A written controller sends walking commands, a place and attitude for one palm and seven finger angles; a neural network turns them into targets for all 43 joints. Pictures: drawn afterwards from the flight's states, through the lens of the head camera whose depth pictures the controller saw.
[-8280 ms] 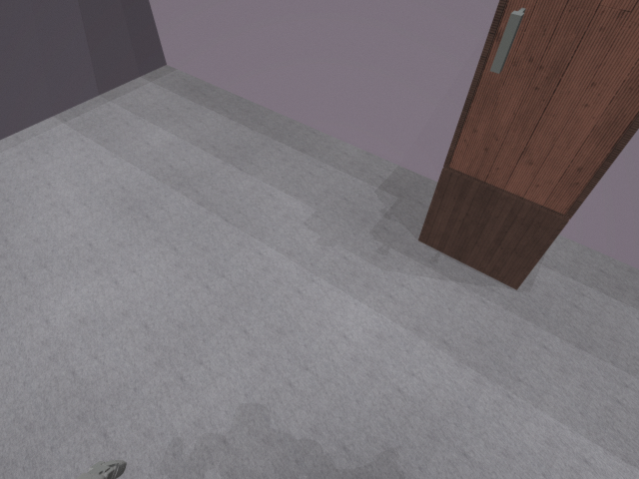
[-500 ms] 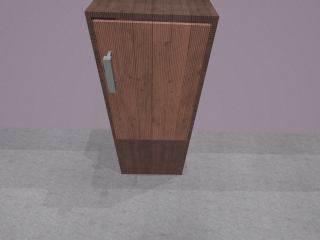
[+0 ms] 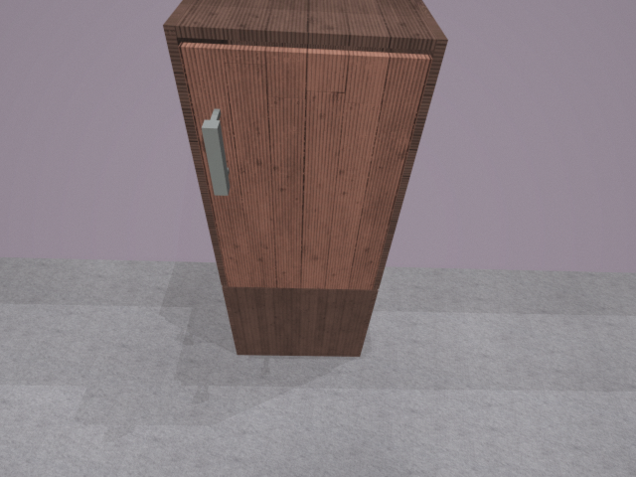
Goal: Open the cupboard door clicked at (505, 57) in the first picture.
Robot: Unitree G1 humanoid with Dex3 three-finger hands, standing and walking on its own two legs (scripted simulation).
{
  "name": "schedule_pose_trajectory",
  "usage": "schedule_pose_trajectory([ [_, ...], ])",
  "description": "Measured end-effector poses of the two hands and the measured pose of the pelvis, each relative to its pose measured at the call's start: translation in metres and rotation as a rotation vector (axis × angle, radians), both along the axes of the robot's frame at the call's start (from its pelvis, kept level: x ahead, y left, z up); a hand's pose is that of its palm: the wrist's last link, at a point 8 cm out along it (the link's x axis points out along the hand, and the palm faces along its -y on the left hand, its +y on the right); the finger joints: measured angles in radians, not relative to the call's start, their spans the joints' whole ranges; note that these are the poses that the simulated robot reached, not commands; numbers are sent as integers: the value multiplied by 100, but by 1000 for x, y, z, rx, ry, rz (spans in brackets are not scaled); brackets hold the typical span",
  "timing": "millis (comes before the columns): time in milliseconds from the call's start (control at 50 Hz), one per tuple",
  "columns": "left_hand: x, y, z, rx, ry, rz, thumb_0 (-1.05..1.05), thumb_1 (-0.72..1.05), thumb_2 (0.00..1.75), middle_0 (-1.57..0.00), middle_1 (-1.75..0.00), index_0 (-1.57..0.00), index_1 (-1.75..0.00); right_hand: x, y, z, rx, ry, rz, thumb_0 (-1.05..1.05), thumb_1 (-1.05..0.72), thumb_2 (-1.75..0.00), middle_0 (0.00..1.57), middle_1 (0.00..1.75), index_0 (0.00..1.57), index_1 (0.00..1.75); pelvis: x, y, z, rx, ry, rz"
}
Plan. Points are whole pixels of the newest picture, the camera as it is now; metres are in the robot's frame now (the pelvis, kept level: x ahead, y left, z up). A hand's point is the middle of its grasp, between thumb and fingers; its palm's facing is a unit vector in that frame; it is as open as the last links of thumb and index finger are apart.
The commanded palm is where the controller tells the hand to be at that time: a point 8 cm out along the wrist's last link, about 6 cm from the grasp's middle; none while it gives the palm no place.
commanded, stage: come to a stop and stand still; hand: left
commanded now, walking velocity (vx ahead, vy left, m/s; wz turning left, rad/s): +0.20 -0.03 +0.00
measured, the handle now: (219, 152) +0.59 +0.21 +0.09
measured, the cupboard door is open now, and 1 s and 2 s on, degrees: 0 0 0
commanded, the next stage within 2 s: look again from close up in 1.06 s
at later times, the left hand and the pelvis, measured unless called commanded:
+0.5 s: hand out of the picture +0.08 +0.18 -0.18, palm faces +0.10 -0.97 -0.22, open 7.3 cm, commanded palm none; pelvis +0.06 +0.00 +0.00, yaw +2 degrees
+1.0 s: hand out of the picture +0.03 +0.16 -0.17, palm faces +0.05 -0.98 -0.18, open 7.3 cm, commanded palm none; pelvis +0.03 -0.01 +0.01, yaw +1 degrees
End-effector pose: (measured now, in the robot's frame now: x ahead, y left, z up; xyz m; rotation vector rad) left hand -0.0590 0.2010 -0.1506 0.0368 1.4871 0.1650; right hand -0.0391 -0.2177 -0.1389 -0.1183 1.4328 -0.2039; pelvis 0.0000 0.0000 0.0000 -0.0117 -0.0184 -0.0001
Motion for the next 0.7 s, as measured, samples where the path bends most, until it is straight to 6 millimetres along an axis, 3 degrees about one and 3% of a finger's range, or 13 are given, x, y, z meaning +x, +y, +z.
schedule_pose_trajectory([
  [80,23,1,2,3,7,-26,1,91,90,-20,-30,-20,-30,6,5,-1,11,5,-31,0,-90,-90,20,30,20,30,19,-1,0,10,-1,-14],
  [180,77,-1,3,36,-88,-25,1,91,90,-20,-30,-20,-30,15,5,-8,42,57,-28,0,-90,-90,20,30,20,30,42,-10,-3,9,-3,11],
  [260,102,2,4,71,-131,5,2,93,90,-20,-30,-20,-30,42,4,-10,39,89,9,0,-90,-90,20,30,20,30,56,-10,-3,-17,-2,53],
  [380,119,15,0,74,-106,5,2,94,90,-20,-30,-20,-30,102,5,-6,5,-17,38,1,-91,-90,20,30,20,30,64,-1,-1,0,-9,36],
  [480,129,27,6,98,-122,-6,2,93,90,-20,-30,-20,-30,130,-9,-1,-34,-75,66,2,-94,-90,20,30,20,30,62,2,1,13,-6,33],
  [600,131,32,11,114,-141,-44,1,92,90,-20,-30,-20,-30,151,-18,3,-42,-155,75,1,-92,-90,20,30,20,30,52,0,2,10,-1,21],
  [700,127,27,14,102,-154,-63,1,91,90,-20,-30,-20,-30,151,-16,7,-21,-188,85,1,-91,-90,20,30,20,30,45,-3,5,11,-5,17],
])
